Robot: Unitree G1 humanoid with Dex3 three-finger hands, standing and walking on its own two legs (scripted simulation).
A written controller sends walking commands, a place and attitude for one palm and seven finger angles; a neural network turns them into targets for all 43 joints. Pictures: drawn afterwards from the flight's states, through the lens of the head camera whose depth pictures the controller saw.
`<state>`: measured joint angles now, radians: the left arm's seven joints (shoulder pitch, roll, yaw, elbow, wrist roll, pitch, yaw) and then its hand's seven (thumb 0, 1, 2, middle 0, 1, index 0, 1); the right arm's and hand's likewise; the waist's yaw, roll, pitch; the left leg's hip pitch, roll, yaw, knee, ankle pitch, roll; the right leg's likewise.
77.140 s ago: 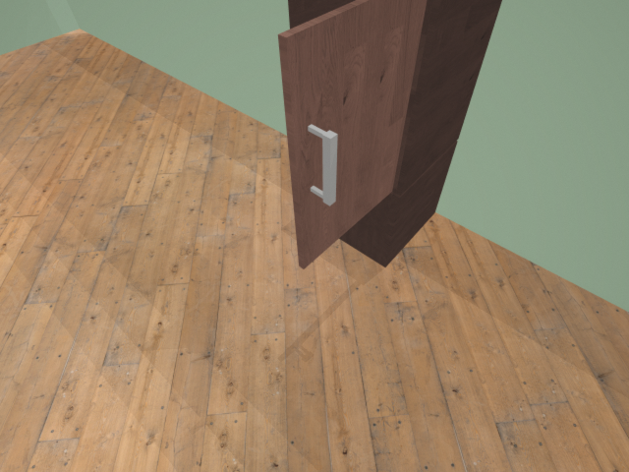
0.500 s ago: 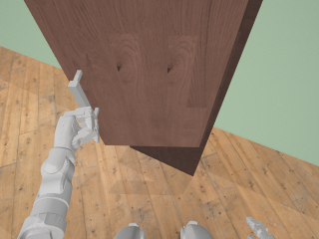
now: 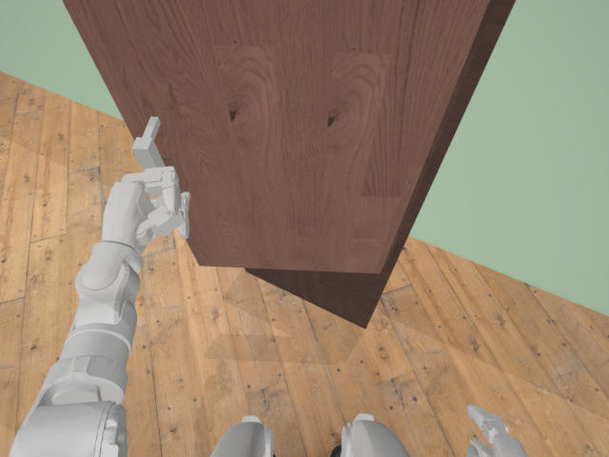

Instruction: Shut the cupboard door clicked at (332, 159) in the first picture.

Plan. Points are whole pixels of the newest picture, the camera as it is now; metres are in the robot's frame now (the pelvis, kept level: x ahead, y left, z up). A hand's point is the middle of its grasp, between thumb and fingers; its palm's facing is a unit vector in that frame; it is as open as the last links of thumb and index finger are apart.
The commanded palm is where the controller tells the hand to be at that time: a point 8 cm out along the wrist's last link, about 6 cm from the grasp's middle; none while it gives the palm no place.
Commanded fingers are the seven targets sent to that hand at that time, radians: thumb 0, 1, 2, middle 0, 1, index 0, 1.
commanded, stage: push the door shut along its arc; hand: left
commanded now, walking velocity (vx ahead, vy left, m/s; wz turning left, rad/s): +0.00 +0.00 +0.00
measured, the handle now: (168, 177) +0.48 +0.21 +0.06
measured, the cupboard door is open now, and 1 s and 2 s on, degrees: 24 9 0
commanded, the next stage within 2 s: pull the fist back off the door in 1.60 s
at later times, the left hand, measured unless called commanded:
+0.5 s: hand (210, 180) +0.47 +0.14 +0.06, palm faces -0.24 -0.97 -0.04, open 3.1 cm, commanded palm +0.46 +0.20 +0.06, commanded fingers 0.00 0.90 0.90 -1.30 -1.50 -1.30 -1.50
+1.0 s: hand (238, 148) +0.53 +0.11 +0.07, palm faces -0.35 -0.94 -0.03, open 3.1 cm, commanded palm +0.53 +0.17 +0.06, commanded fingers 0.00 0.90 0.90 -1.30 -1.50 -1.30 -1.50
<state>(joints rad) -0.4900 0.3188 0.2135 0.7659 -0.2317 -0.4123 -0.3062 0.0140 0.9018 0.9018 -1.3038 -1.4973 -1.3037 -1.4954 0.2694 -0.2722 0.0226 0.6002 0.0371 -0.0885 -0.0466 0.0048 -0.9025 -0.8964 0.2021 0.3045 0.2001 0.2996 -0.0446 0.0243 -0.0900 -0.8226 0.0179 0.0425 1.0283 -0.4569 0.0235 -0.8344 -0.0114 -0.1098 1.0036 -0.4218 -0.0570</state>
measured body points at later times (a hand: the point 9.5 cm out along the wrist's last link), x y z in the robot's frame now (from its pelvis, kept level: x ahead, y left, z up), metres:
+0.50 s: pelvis +0.00 +0.01 -0.01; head +0.11 +0.01 +0.42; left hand +0.48 +0.20 +0.07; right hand +0.04 -0.26 -0.13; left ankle +0.02 +0.11 -0.67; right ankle +0.04 -0.09 -0.67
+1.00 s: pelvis +0.00 +0.01 -0.02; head +0.15 +0.01 +0.40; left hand +0.54 +0.16 +0.07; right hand +0.00 -0.26 -0.13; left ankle +0.02 +0.11 -0.67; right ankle +0.04 -0.09 -0.67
